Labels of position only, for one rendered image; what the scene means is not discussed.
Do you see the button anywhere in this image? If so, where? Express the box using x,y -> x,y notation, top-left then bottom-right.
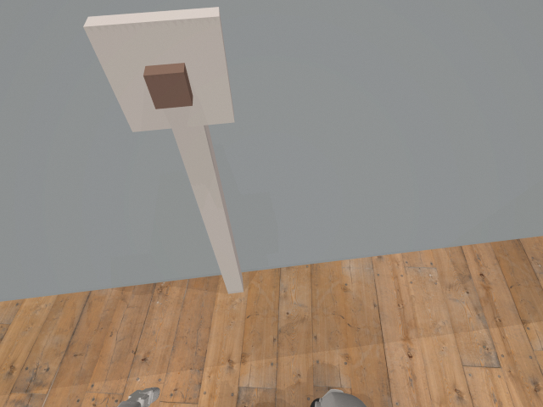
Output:
143,63 -> 193,109

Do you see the panel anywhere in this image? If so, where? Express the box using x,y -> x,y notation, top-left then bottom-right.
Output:
83,7 -> 244,294

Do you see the robot left hand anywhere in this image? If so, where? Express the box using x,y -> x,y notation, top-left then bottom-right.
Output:
117,387 -> 160,407

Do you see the robot right shin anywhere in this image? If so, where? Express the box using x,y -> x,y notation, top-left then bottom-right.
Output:
322,389 -> 343,398

